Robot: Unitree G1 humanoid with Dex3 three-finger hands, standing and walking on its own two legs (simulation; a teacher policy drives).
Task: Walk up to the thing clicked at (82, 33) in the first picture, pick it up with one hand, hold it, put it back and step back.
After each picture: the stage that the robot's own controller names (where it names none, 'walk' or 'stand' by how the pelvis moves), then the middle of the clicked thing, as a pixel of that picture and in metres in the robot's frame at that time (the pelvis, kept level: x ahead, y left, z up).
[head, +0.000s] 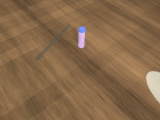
stand; (81, 37) +1.31 +0.00 -0.66
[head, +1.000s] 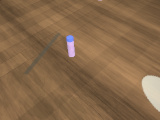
walk; (70, 46) +1.18 +0.19 -0.64
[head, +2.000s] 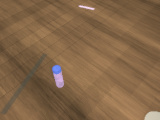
walk; (58, 76) +0.76 +0.26 -0.65
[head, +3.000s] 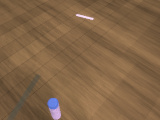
walk; (54, 109) +0.45 +0.20 -0.63
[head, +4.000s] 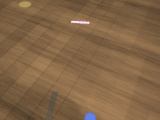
stand; out of the picture +0.37 -0.03 -0.61
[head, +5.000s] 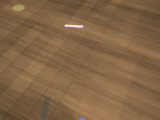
stand; out of the picture +0.35 +0.01 -0.65
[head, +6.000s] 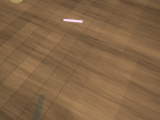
stand; out of the picture +0.29 +0.06 -0.63
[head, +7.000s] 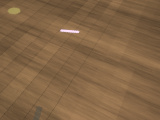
stand; out of the picture +0.25 +0.06 -0.66
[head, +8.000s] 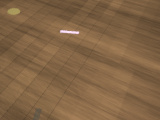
stand; out of the picture +0.24 +0.07 -0.66
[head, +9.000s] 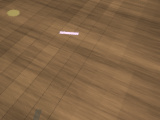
stand; out of the picture +0.24 +0.07 -0.66
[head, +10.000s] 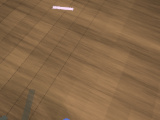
go down; out of the picture +0.26 +0.07 -0.61
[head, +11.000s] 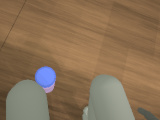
go down; (46, 81) +0.34 +0.10 -0.25
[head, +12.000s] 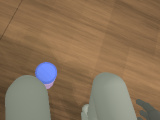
close in; (46, 78) +0.34 +0.11 -0.24
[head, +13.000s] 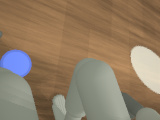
close in; (8, 71) +0.34 +0.14 -0.17
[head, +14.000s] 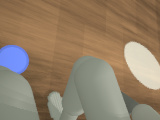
close; (2, 68) +0.34 +0.15 -0.17
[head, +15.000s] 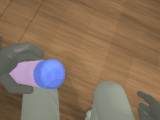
go down; (29, 73) +0.33 +0.18 -0.05
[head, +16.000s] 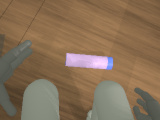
go down; (88, 61) +0.47 -0.08 -0.38
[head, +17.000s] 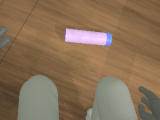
go down; (88, 37) +0.60 -0.06 -0.34
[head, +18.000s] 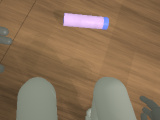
go down; (85, 21) +0.70 -0.06 -0.35
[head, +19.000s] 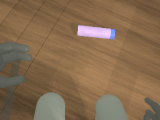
go down; (95, 32) +0.77 -0.11 -0.47
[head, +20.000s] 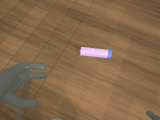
go down; (95, 52) +0.81 -0.15 -0.61
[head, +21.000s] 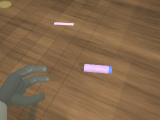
go down; (97, 68) +0.86 -0.16 -0.69
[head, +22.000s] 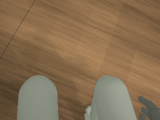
go down; out of the picture +1.05 -0.08 -0.35
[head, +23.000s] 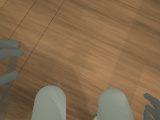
go down; out of the picture +1.11 -0.11 -0.43
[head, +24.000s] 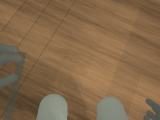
go down; out of the picture +1.17 -0.14 -0.48
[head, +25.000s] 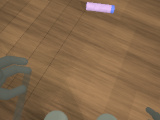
go down; (100, 7) +1.22 -0.19 -0.57
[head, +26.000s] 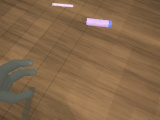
go down; (98, 22) +1.25 -0.21 -0.66
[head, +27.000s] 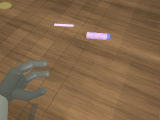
go down; (97, 36) +1.31 -0.21 -0.70
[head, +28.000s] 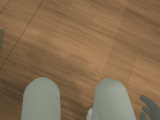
stand; out of the picture +1.49 -0.10 -0.37
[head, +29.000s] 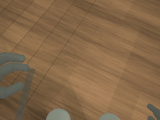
hold; out of the picture +1.49 -0.20 -0.56
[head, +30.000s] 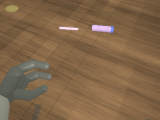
go down; (102, 28) +1.50 -0.26 -0.70
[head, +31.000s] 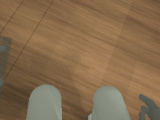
hold; out of the picture +1.65 -0.14 -0.42
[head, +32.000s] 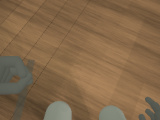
hold; out of the picture +1.68 -0.19 -0.53
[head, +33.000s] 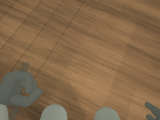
crouch; out of the picture +1.73 -0.22 -0.54
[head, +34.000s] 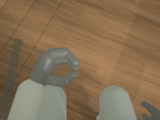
hold; out of the picture +1.83 -0.14 -0.41
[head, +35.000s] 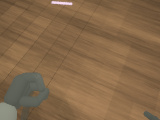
crouch; out of the picture +1.80 -0.26 -0.65
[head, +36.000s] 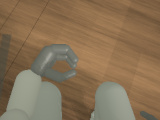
hold; out of the picture +1.93 -0.13 -0.38
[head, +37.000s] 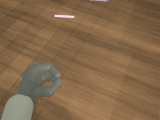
crouch; out of the picture +1.89 -0.27 -0.67
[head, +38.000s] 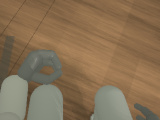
lower; out of the picture +2.02 -0.15 -0.41
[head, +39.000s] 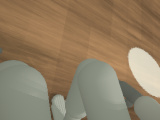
lower; out of the picture +2.07 +0.24 -0.25
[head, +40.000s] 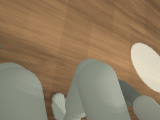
lower; out of the picture +2.11 +0.27 -0.26
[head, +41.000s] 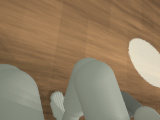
stand; out of the picture +2.14 +0.31 -0.26
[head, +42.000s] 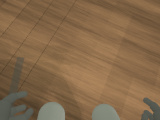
withdraw; out of the picture +2.14 -0.21 -0.53
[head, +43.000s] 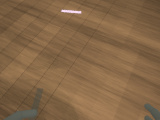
crouch; out of the picture +2.12 -0.33 -0.65
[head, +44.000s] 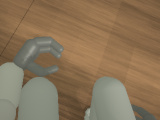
crouch; out of the picture +2.25 -0.08 -0.34
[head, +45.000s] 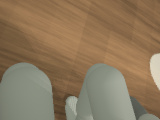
stand; out of the picture +2.28 +0.20 -0.27
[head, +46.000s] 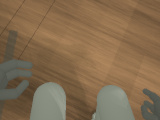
stand; out of the picture +2.28 -0.13 -0.41
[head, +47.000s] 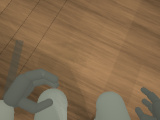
stand; out of the picture +2.30 -0.18 -0.45
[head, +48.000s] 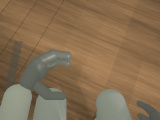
withdraw; out of the picture +2.33 -0.18 -0.44
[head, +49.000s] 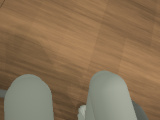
hold; out of the picture +2.37 +0.00 -0.28
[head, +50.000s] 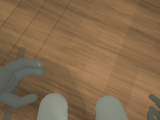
crouch; out of the picture +2.35 -0.17 -0.48
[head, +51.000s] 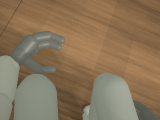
stand; out of the picture +2.40 -0.04 -0.31
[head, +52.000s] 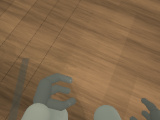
hold; out of the picture +2.36 -0.28 -0.53
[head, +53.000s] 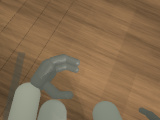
crouch; out of the picture +2.37 -0.25 -0.51
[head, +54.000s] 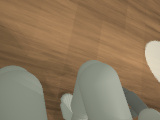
rise; out of the picture +2.44 +0.21 -0.27
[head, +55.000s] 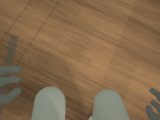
stand; out of the picture +2.42 -0.16 -0.44
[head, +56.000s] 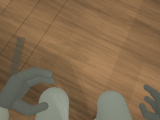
stand; out of the picture +2.43 -0.18 -0.44
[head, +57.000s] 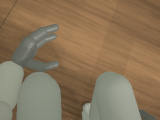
stand; out of the picture +2.46 +0.00 -0.31
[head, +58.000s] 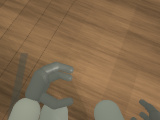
crouch; out of the picture +2.42 -0.24 -0.51
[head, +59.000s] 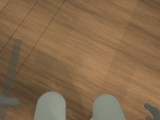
stand; out of the picture +2.43 -0.21 -0.48
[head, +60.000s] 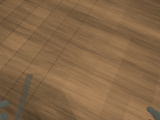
loosen; out of the picture +2.39 -0.33 -0.62
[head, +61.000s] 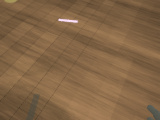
lower; out of the picture +2.36 -0.39 -0.67
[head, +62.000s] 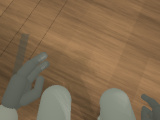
walk; out of the picture +2.46 -0.18 -0.43
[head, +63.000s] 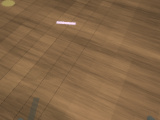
stand; out of the picture +2.35 -0.38 -0.68
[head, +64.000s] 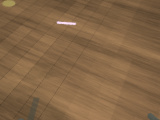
stand; out of the picture +2.35 -0.38 -0.68
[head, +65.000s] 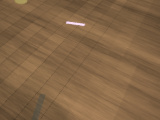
stand; out of the picture +2.35 -0.41 -0.72
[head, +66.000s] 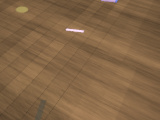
stand; out of the picture +2.35 -0.43 -0.75
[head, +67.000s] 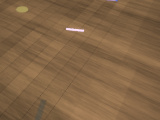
stand; out of the picture +2.35 -0.43 -0.75
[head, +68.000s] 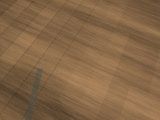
walk; out of the picture +2.48 -0.33 -0.73
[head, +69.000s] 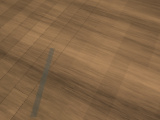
walk; out of the picture +2.83 -0.25 -0.73
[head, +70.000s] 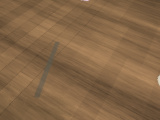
walk; out of the picture +3.01 -0.50 -0.73
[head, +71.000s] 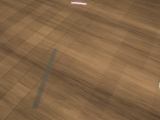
stand; out of the picture +2.94 -0.45 -0.75
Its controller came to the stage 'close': yes
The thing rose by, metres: 0.25
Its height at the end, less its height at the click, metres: -0.09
